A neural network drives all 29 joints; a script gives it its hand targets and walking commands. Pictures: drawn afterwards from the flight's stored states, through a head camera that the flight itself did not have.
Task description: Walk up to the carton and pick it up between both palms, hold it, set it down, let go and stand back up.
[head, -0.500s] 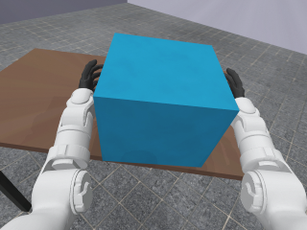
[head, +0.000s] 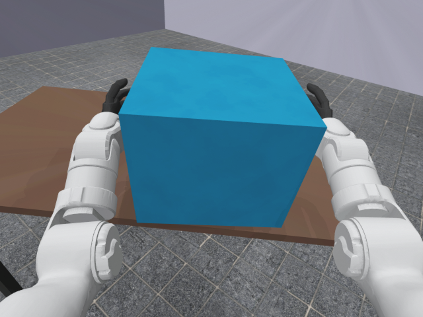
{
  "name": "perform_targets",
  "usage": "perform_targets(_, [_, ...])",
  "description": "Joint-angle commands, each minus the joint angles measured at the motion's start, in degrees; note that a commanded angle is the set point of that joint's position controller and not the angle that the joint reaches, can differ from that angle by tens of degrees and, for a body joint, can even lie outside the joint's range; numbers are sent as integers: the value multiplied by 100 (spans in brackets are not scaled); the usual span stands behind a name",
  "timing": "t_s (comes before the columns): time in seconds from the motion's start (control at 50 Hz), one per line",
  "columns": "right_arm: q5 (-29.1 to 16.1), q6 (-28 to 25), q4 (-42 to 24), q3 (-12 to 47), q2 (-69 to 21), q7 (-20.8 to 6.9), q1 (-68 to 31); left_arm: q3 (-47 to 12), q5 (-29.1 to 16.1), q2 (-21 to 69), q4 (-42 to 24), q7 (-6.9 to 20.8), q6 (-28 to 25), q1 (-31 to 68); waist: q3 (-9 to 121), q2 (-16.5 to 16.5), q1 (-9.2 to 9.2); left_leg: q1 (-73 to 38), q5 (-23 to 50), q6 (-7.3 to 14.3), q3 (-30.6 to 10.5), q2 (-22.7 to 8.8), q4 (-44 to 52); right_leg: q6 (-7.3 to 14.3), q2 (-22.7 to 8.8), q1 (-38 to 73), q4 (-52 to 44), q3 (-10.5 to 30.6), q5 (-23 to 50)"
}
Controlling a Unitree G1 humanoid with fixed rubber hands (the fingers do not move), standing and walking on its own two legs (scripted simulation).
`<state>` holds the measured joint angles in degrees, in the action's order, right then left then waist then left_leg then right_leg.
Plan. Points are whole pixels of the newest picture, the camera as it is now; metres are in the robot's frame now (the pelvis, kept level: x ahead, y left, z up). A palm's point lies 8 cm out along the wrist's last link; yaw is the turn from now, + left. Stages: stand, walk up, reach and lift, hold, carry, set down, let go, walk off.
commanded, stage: reach and lift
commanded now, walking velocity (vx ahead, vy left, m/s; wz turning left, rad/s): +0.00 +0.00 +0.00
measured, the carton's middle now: (214, 135) +0.44 +0.01 +0.19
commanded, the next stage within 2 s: hold in 1.56 s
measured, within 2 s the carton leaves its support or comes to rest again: neither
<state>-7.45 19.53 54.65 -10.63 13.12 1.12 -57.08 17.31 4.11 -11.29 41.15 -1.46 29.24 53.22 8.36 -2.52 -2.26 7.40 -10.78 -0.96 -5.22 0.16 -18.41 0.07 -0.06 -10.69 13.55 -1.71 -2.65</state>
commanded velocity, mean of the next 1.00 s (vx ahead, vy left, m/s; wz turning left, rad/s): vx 0.00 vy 0.00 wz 0.00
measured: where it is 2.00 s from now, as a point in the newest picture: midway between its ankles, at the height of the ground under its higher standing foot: outside the picture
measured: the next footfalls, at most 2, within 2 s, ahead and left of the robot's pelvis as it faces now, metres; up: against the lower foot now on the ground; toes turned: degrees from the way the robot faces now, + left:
none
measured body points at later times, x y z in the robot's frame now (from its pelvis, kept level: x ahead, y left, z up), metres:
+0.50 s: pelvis +0.00 +0.01 +0.00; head -0.07 +0.04 +0.44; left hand +0.41 +0.20 +0.26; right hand +0.40 -0.18 +0.29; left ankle -0.01 +0.13 -0.75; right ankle +0.05 -0.12 -0.75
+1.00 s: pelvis +0.00 +0.00 +0.00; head -0.08 +0.03 +0.44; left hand +0.40 +0.20 +0.29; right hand +0.39 -0.19 +0.32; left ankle -0.01 +0.13 -0.75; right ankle +0.05 -0.12 -0.75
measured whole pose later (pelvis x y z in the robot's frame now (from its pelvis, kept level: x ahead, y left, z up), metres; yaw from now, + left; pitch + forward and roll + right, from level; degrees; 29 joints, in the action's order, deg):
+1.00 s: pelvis +0.00 +0.00 +0.00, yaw +0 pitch -3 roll -1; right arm -18.8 34.1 49.3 -1.1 17.0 7.2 -63.4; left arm 18.7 6.1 -13.5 31.4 2.2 45.3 55.3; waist 10.3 -1.8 -4.5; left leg 4.7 -12.2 -0.9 -5.0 -0.4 -19.6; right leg 0.2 0.6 -7.2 12.7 -1.5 -2.9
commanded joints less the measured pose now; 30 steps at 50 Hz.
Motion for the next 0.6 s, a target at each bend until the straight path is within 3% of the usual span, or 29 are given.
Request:
perform_targets(0.0, [-601,-211,-1691,1392,-3422,-700,-4547,-1729,-693,3361,-1014,849,-101,4101,2216,207,-69,1004,712,-34,383,322,411,-38,168,2500,289,137,536])
perform_targets(0.3, [-1207,269,-2013,1690,-3216,-501,-4524,-1763,-704,3202,-1630,1004,380,4097,2074,441,-256,694,1175,-159,281,289,313,16,253,2569,274,124,761])
perform_targets(0.58, [-1732,795,-2411,1935,-3032,-422,-4608,-1792,-751,3106,-2121,1102,930,4131,1940,524,-288,667,1192,-200,248,224,286,89,308,2516,238,180,736])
